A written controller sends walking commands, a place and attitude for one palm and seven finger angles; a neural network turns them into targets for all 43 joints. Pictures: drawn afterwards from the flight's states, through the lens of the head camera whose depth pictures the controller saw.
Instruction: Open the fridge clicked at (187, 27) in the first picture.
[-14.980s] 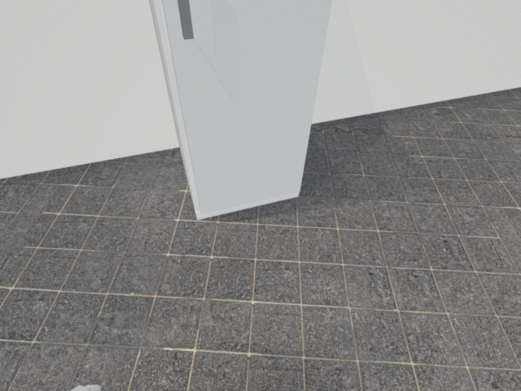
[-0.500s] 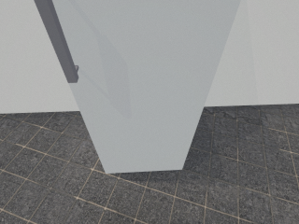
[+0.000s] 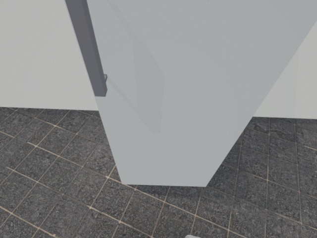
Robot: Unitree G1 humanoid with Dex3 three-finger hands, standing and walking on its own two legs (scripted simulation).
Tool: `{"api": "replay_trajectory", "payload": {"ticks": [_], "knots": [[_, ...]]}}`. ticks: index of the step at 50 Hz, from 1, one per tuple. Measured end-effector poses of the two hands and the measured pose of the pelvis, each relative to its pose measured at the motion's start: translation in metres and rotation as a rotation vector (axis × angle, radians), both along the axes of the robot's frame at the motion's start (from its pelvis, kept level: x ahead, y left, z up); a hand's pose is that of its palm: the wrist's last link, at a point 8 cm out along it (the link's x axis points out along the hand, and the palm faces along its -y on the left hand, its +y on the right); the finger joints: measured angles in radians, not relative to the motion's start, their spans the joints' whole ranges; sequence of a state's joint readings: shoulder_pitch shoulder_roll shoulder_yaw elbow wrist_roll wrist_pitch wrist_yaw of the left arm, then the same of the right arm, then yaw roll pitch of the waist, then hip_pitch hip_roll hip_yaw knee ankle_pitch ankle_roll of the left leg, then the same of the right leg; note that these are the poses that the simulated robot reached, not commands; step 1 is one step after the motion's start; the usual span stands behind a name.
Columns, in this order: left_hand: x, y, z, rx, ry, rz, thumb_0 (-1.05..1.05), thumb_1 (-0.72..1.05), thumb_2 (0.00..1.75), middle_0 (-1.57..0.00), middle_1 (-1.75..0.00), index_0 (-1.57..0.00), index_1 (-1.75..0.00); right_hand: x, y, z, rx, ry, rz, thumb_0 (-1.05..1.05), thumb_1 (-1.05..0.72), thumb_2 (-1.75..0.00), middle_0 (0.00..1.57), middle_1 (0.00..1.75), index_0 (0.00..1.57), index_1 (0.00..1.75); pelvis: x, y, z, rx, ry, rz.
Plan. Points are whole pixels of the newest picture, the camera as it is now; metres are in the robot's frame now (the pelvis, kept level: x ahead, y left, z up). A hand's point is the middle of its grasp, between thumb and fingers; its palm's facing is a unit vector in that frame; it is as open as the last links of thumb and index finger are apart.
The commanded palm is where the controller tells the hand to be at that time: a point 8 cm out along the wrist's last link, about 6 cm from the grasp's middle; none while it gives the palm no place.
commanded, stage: come to a stop and stand still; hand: left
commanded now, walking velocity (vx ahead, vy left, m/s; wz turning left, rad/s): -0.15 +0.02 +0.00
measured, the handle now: (90, 35) +0.45 +0.17 +0.27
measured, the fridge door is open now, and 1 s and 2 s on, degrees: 0 0 0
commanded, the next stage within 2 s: look again from close up in 1.28 s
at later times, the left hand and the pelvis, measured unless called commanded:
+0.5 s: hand out of the picture +0.04 +0.18 -0.18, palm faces -0.03 -0.97 -0.25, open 7.3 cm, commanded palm none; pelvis -0.01 +0.00 -0.01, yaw -2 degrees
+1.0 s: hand out of the picture +0.04 +0.15 -0.16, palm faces -0.04 -0.96 -0.26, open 7.3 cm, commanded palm none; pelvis +0.01 -0.03 +0.00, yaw -1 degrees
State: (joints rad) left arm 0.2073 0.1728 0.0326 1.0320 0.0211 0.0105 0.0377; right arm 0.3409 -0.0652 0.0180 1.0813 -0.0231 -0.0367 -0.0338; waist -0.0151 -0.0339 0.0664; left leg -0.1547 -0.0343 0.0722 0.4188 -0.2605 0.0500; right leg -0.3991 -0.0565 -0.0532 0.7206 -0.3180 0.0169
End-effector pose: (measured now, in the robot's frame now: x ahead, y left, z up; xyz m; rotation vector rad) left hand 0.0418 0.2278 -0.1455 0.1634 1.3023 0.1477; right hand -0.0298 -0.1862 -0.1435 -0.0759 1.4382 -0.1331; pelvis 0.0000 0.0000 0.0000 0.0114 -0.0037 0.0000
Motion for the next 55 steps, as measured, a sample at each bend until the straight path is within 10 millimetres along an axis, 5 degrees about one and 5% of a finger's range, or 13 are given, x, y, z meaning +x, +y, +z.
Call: {"api": "replay_trajectory", "payload": {"ticks": [6,13,19,29,40,55], "knots": [[0.03,-0.013,-0.001,0.024,-0.044,-0.045,0.0,0.93,0.9,-0.2,-0.3,-0.2,-0.3,0.015,-0.019,-0.018,0.005,-0.002,-0.052,0.01,-0.91,-0.89,0.21,0.29,0.21,0.3,0.009,-0.012,-0.011,0.012,-0.008,-0.015],[0.036,-0.017,-0.009,0.001,-0.084,-0.028,0.0,0.92,0.9,-0.21,-0.3,-0.2,-0.3,0.031,-0.046,-0.015,-0.069,-0.043,-0.031,0.01,-0.91,-0.9,0.2,0.29,0.2,0.3,0.001,-0.011,-0.015,0.0,-0.009,0.009],[0.024,-0.009,-0.007,-0.002,-0.076,-0.01,-0.01,0.92,0.9,-0.21,-0.3,-0.2,-0.3,0.036,-0.048,-0.004,-0.094,-0.096,-0.003,0.01,-0.91,-0.9,0.2,0.29,0.2,0.3,-0.006,-0.007,-0.011,0.01,-0.017,-0.013],[-0.023,0.008,0.01,0.075,0.008,-0.047,0.0,0.91,0.9,-0.21,-0.3,-0.2,-0.3,0.061,-0.048,-0.01,-0.043,-0.262,0.007,0.01,-0.93,-0.9,0.2,0.29,0.2,0.3,-0.01,-0.005,-0.01,0.008,-0.026,-0.037],[-0.031,-0.001,0.023,0.095,0.044,-0.036,0.0,0.91,0.9,-0.2,-0.3,-0.2,-0.3,0.037,-0.06,-0.017,-0.015,-0.157,0.031,0.01,-0.91,-0.9,0.2,0.29,0.2,0.3,-0.004,-0.018,-0.003,0.017,-0.015,-0.034],[0.015,-0.036,0.017,0.053,-0.011,-0.057,0.0,0.91,0.9,-0.21,-0.3,-0.2,-0.3,0.008,-0.074,-0.015,-0.016,-0.017,0.006,0.01,-0.91,-0.9,0.2,0.29,0.2,0.3,0.009,-0.039,-0.001,0.015,-0.016,-0.023]]}}
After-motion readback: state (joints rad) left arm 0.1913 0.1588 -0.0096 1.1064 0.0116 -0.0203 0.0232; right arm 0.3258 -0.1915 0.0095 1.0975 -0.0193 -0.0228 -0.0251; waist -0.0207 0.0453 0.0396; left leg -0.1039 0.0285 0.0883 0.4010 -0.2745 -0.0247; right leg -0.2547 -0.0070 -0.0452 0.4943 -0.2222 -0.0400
